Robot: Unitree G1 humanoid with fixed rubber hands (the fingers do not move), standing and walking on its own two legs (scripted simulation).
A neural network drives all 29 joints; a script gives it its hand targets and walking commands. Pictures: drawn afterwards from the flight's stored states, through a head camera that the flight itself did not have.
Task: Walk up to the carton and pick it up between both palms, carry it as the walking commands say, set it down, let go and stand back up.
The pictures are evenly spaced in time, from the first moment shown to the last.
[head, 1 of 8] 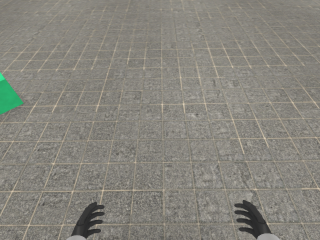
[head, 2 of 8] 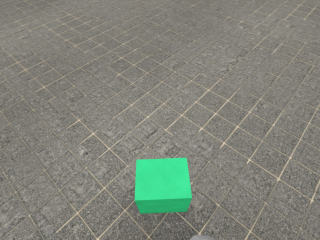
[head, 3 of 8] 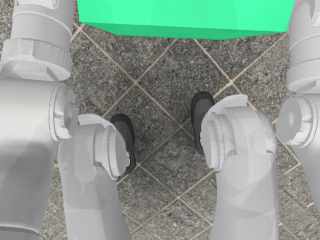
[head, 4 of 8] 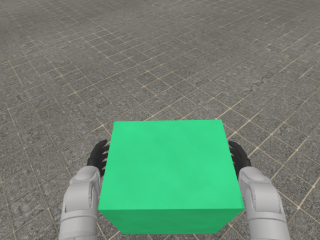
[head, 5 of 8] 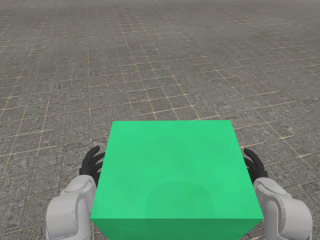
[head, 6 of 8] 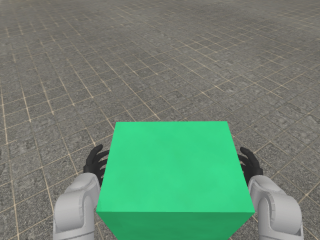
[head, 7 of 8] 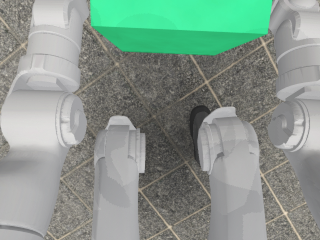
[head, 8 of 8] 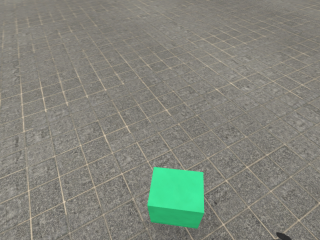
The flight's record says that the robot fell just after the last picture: no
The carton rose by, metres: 0.67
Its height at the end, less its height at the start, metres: +0.00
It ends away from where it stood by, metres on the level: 0.95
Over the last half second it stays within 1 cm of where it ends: yes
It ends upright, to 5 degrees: yes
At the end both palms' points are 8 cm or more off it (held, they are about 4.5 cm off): yes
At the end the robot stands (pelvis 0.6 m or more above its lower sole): yes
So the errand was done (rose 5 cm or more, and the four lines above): yes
